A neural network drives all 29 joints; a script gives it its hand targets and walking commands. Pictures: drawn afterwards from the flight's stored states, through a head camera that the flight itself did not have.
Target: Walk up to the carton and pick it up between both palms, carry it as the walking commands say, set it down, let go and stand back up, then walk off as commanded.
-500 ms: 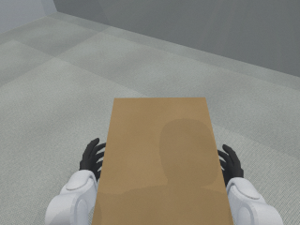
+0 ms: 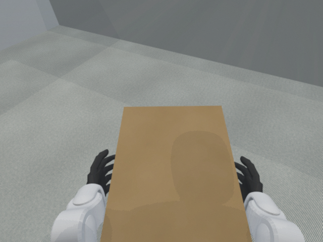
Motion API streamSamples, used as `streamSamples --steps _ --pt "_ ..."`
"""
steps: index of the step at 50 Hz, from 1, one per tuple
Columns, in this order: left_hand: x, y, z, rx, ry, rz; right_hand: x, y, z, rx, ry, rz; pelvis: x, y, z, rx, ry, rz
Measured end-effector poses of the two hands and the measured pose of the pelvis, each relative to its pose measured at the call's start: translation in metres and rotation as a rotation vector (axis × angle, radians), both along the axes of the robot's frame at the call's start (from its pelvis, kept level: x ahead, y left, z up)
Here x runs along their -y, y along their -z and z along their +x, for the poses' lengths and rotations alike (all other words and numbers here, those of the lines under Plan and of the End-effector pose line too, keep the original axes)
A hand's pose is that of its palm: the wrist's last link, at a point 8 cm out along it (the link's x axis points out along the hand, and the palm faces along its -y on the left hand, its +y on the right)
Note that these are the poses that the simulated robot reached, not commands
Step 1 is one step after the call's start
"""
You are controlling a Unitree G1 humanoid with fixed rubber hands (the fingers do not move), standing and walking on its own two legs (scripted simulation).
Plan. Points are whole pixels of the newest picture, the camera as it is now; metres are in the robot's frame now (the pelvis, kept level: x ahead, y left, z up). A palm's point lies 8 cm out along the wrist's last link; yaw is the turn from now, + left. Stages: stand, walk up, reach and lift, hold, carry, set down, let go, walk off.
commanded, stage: carry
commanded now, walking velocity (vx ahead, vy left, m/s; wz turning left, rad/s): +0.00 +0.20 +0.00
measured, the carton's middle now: (172, 186) +0.27 -0.01 +0.02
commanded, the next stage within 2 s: none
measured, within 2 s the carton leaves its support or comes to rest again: neither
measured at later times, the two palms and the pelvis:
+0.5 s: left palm (54, 143) +0.34 +0.27 +0.11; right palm (184, 140) +0.34 -0.05 +0.10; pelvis +0.12 +0.11 +0.02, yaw +1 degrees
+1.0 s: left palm (51, 132) +0.38 +0.29 +0.10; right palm (174, 130) +0.38 -0.03 +0.10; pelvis +0.15 +0.13 +0.02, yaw +1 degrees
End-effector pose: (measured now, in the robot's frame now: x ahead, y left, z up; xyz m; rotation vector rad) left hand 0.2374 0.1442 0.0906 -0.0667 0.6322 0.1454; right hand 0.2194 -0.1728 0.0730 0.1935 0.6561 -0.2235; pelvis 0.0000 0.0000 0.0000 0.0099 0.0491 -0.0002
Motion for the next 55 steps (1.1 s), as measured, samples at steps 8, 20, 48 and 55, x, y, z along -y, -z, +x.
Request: streamSamples --steps 8,20,48,55 --pt "-0.05 0.01 0.029 -0.09 -0.069 -0.017 -0.049 0.001 0.052 -0.09 -0.064 -0.011 -0.031 -0.013 0.045 -0.003 -0.066 -0.036" --pt "-0.127 -0.011 0.081 -0.005 -0.124 -0.065 -0.127 -0.03 0.117 -0.005 -0.124 -0.063 -0.095 -0.02 0.096 -0.009 -0.031 -0.012" --pt "-0.15 -0.013 0.141 -0.045 -0.055 -0.021 -0.149 -0.022 0.16 -0.045 -0.066 -0.035 -0.134 -0.021 0.148 0.025 -0.023 -0.018" --pt "-0.142 -0.011 0.146 -0.042 -0.055 -0.013 -0.141 -0.021 0.166 -0.041 -0.069 -0.031 -0.126 -0.02 0.147 0.015 -0.031 -0.019"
